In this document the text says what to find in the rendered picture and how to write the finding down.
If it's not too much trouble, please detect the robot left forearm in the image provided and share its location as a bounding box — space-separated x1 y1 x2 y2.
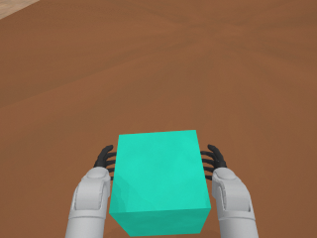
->
64 167 111 238

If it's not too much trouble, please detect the robot right hand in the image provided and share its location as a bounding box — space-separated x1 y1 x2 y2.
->
200 144 227 180

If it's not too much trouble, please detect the carton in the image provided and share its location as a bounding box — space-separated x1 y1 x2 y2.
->
109 130 211 237

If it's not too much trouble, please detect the robot right forearm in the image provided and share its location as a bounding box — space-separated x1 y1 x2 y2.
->
211 168 259 238

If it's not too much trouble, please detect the robot left hand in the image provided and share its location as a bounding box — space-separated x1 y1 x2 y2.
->
93 145 117 180

